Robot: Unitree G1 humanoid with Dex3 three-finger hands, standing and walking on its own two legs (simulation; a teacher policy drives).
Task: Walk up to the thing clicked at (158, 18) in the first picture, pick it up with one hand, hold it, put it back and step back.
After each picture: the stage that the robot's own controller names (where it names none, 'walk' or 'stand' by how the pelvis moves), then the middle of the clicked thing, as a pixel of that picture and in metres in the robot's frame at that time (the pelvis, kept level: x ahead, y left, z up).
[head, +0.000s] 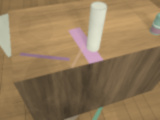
stand; (158, 24) +0.81 -0.46 -0.06
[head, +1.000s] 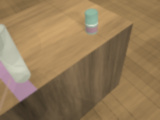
walk; (91, 21) +0.72 -0.07 +0.00
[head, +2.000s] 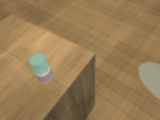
walk; (41, 68) +0.40 +0.19 -0.01
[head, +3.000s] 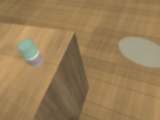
walk; (31, 53) +0.50 +0.24 -0.01
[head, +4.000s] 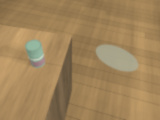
stand; (35, 54) +0.51 +0.20 -0.04
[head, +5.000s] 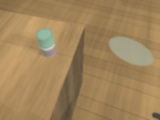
stand; (46, 43) +0.52 +0.20 -0.03
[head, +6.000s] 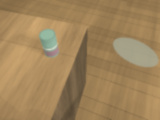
stand; (49, 43) +0.53 +0.19 -0.03
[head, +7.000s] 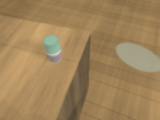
stand; (53, 49) +0.52 +0.18 -0.03
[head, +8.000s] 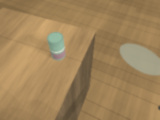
stand; (56, 46) +0.52 +0.15 -0.03
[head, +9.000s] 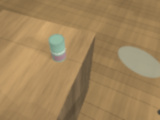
stand; (57, 48) +0.52 +0.15 -0.04
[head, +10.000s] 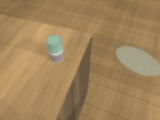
stand; (55, 49) +0.53 +0.16 -0.03
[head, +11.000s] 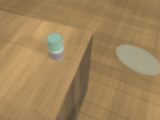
stand; (55, 47) +0.53 +0.15 -0.03
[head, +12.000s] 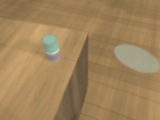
stand; (51, 48) +0.54 +0.17 -0.03
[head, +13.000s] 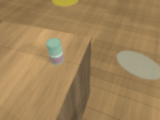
stand; (55, 51) +0.55 +0.14 -0.03
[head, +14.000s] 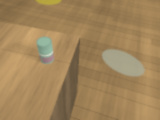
stand; (45, 50) +0.55 +0.18 -0.03
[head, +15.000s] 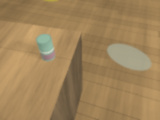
stand; (46, 48) +0.55 +0.19 -0.03
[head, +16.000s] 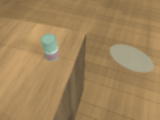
stand; (50, 48) +0.54 +0.17 -0.03
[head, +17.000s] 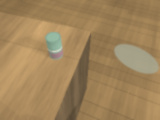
stand; (54, 46) +0.54 +0.15 -0.03
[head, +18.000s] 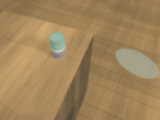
stand; (57, 46) +0.55 +0.14 -0.03
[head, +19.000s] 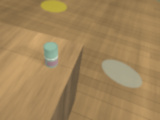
stand; (51, 55) +0.56 +0.16 -0.06
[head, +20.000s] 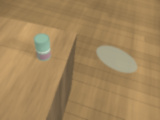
stand; (42, 47) +0.56 +0.16 -0.05
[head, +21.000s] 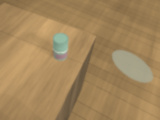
stand; (60, 47) +0.54 +0.11 -0.05
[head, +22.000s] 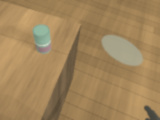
rise first; (42, 39) +0.53 +0.19 -0.05
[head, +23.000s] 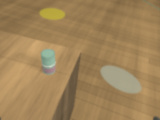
rise first; (48, 62) +0.54 +0.18 -0.06
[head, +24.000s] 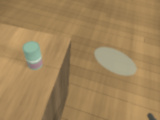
go down; (33, 56) +0.51 +0.19 -0.05
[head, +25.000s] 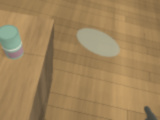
go down; (11, 43) +0.50 +0.20 -0.01
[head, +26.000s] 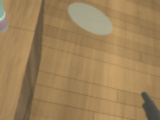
close in; out of the picture +0.53 +0.20 +0.03
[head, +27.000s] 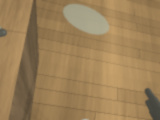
close; out of the picture +0.53 +0.21 +0.04
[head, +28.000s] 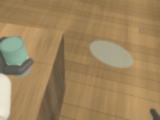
lift; (16, 57) +0.40 +0.19 +0.09
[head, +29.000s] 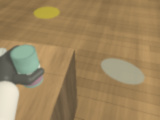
hold; (28, 67) +0.33 +0.17 +0.15
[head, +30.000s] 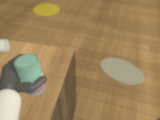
hold; (31, 75) +0.32 +0.16 +0.11
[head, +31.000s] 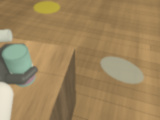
hold; (20, 66) +0.33 +0.19 +0.14
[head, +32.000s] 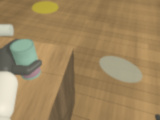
crouch; (26, 60) +0.37 +0.17 +0.13
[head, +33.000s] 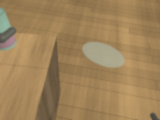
crouch; (0, 29) +0.47 +0.22 +0.14
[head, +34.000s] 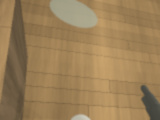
lower; out of the picture +0.56 +0.23 +0.06
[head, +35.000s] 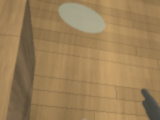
lower; out of the picture +0.54 +0.23 +0.04
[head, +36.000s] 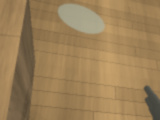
lower; out of the picture +0.54 +0.23 +0.04
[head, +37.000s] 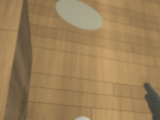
lower; out of the picture +0.55 +0.23 +0.05
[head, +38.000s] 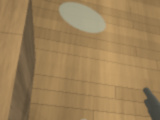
open; out of the picture +0.54 +0.22 +0.04
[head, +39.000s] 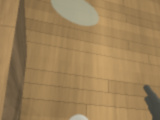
rise; out of the picture +0.54 +0.23 +0.05
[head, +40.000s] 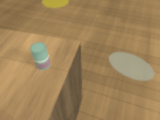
sink last; (40, 56) +0.51 +0.22 -0.02
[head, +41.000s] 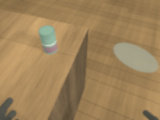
stand; (48, 40) +0.55 +0.19 +0.00
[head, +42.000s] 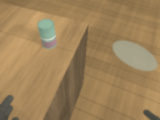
stand; (47, 34) +0.56 +0.19 +0.01
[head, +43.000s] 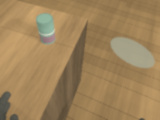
stand; (46, 29) +0.57 +0.18 +0.02
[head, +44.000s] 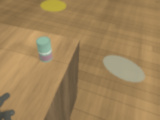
stand; (44, 49) +0.59 +0.18 -0.04
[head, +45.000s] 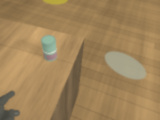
stand; (49, 48) +0.58 +0.16 -0.05
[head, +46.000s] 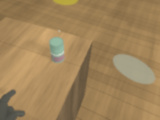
stand; (57, 50) +0.57 +0.14 -0.06
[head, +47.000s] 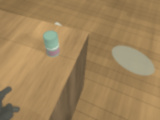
stand; (51, 44) +0.57 +0.18 -0.06
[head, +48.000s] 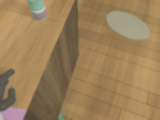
walk; (37, 7) +0.69 +0.19 -0.03
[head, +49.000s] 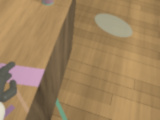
walk; out of the picture +0.86 +0.13 -0.03
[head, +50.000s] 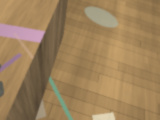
walk; out of the picture +1.10 +0.14 -0.05
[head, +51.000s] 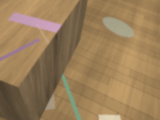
stand; out of the picture +1.22 +0.11 -0.04
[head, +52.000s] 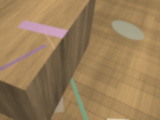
stand; out of the picture +1.22 +0.06 -0.06
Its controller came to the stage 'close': yes
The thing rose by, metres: 0.21
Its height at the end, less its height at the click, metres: +0.00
